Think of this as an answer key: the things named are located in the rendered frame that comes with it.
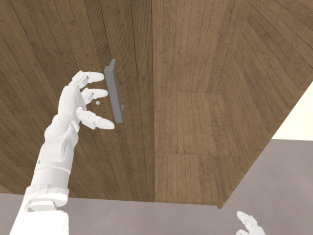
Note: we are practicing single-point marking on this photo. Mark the robot left upper arm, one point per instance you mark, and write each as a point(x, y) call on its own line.
point(42, 223)

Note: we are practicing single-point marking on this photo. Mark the left robot hand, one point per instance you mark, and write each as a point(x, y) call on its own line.
point(71, 99)

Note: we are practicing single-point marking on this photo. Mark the handle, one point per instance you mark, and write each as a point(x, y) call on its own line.
point(111, 80)

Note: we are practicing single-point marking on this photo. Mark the right robot hand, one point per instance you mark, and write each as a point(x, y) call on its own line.
point(251, 225)

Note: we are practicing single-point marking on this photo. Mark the robot left forearm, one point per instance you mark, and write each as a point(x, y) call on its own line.
point(48, 189)

